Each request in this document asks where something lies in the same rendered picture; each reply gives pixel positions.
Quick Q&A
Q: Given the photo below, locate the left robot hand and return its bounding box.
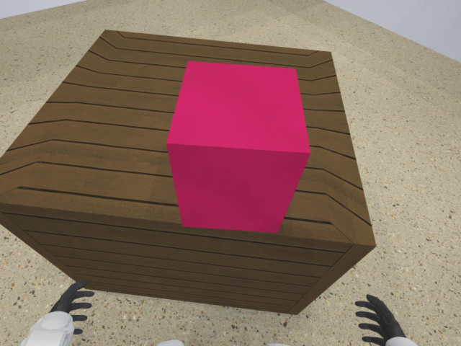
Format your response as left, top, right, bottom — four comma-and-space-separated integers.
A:
49, 280, 94, 334

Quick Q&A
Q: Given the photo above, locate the pedestal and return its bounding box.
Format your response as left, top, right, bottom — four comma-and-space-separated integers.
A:
0, 30, 376, 315

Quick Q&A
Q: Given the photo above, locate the carton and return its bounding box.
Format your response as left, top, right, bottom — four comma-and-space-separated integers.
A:
166, 61, 310, 233

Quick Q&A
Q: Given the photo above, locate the right robot hand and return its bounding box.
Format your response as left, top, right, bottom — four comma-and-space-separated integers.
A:
355, 294, 406, 346

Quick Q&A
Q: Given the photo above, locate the robot left forearm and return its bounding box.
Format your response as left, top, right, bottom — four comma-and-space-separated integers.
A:
19, 311, 75, 346

